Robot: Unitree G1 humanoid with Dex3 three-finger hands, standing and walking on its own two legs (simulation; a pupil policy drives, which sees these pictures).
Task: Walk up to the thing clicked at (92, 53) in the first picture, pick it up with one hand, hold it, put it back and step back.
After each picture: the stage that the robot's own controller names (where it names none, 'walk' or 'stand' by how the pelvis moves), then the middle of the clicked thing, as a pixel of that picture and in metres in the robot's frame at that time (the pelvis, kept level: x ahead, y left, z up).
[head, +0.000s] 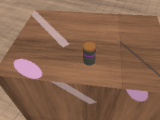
stand; (89, 53) +0.62 +0.00 -0.10
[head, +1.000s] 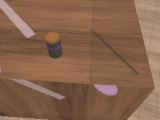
rise first; (54, 45) +0.57 +0.18 -0.06
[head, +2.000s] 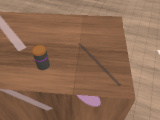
stand; (41, 58) +0.57 +0.24 -0.08
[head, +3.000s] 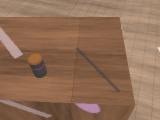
stand; (37, 66) +0.53 +0.25 -0.10
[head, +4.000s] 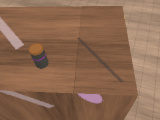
stand; (39, 56) +0.55 +0.25 -0.09
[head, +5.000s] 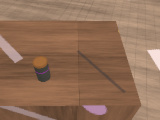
stand; (42, 69) +0.51 +0.22 -0.10
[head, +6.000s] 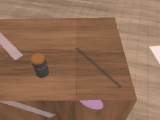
stand; (40, 65) +0.54 +0.24 -0.10
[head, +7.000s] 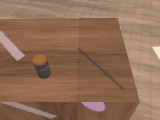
stand; (42, 66) +0.53 +0.23 -0.10
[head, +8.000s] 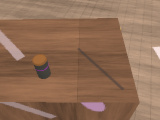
stand; (42, 66) +0.53 +0.23 -0.10
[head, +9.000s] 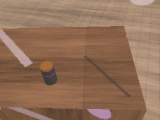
rise first; (48, 73) +0.52 +0.23 -0.10
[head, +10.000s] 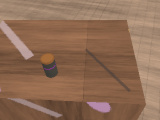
go down; (49, 65) +0.54 +0.23 -0.10
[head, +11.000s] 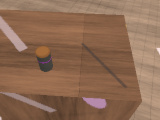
go down; (44, 59) +0.55 +0.21 -0.08
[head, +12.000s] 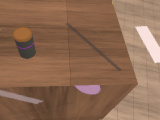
go down; (25, 43) +0.54 +0.21 -0.03
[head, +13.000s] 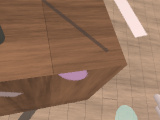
close in; out of the picture +0.54 +0.23 +0.01
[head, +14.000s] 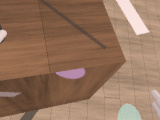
close; out of the picture +0.54 +0.22 +0.02
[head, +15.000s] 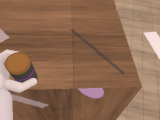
lift; (23, 71) +0.37 +0.20 +0.07
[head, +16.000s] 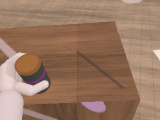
lift; (34, 74) +0.32 +0.16 +0.15
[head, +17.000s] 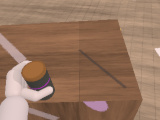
hold; (39, 81) +0.32 +0.16 +0.11
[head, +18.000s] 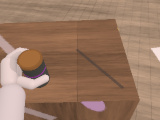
crouch; (35, 69) +0.34 +0.16 +0.13
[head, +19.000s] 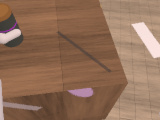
crouch; (6, 26) +0.49 +0.20 +0.14
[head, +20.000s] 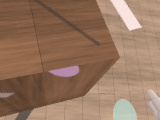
lower; out of the picture +0.52 +0.22 +0.02
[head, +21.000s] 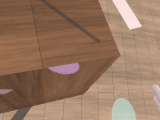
lower; out of the picture +0.52 +0.22 +0.03
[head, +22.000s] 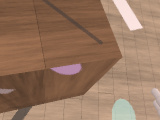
lower; out of the picture +0.52 +0.23 +0.02
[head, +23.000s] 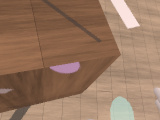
lower; out of the picture +0.53 +0.23 +0.03
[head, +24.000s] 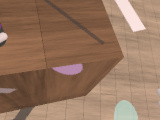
draw back; out of the picture +0.52 +0.20 +0.03
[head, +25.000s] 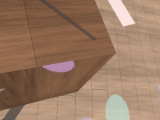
withdraw; out of the picture +0.53 +0.22 +0.03
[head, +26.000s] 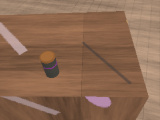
sink last; (50, 64) +0.51 +0.20 -0.05
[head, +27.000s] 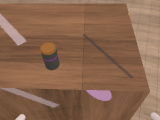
stand; (50, 56) +0.52 +0.19 -0.04
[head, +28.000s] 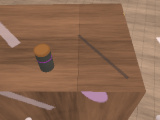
stand; (44, 58) +0.51 +0.20 -0.03
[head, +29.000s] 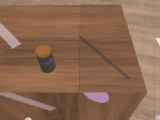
stand; (45, 59) +0.51 +0.19 -0.03
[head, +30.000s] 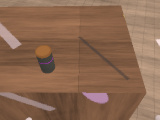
stand; (45, 59) +0.51 +0.19 -0.03
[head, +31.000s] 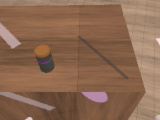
stand; (44, 59) +0.51 +0.20 -0.03
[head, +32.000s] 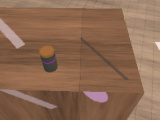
stand; (48, 59) +0.52 +0.19 -0.05
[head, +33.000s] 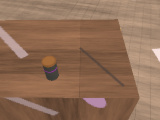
walk; (50, 68) +0.53 +0.19 -0.10
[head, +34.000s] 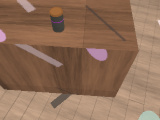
walk; (57, 20) +0.73 +0.16 -0.07
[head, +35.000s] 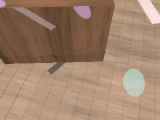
walk; out of the picture +1.04 +0.27 -0.07
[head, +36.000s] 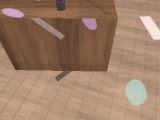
stand; (60, 1) +1.13 +0.21 -0.09
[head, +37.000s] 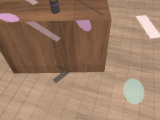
stand; (54, 4) +1.14 +0.24 -0.10
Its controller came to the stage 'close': yes
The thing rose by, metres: 0.23
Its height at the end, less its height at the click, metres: +0.00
